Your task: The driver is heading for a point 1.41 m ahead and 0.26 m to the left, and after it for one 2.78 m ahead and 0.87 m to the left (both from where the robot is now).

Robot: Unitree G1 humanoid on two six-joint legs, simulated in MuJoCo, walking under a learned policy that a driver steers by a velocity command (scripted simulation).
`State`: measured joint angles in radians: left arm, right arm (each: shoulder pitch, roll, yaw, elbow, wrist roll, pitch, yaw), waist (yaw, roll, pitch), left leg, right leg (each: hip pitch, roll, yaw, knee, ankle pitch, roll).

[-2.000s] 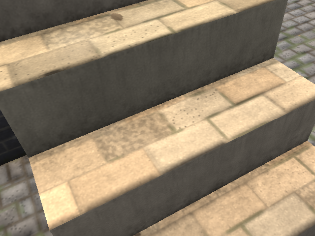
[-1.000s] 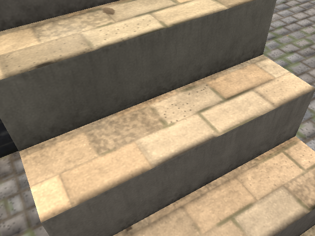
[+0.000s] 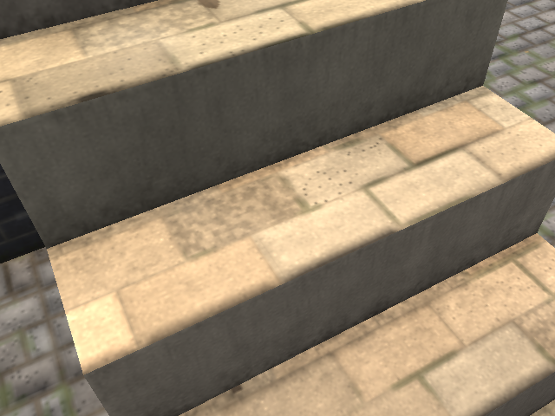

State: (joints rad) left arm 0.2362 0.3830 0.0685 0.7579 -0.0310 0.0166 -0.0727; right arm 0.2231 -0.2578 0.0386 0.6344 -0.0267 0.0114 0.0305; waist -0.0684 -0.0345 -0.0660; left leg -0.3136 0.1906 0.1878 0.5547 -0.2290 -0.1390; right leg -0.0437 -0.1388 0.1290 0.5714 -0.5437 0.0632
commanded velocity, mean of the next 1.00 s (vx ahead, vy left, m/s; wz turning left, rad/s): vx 0.00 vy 0.00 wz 0.00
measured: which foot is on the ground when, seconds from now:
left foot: down 0.00-1.00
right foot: down 0.00-1.00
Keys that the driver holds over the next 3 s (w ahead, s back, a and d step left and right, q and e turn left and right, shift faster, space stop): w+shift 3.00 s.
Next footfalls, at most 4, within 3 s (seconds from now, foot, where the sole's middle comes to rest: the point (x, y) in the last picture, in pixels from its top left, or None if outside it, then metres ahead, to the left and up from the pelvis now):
none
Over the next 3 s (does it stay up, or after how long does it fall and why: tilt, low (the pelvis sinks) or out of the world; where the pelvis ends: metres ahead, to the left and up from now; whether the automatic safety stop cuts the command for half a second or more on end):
stays up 0.00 0.00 0.00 its command is cut before an obstacle from the start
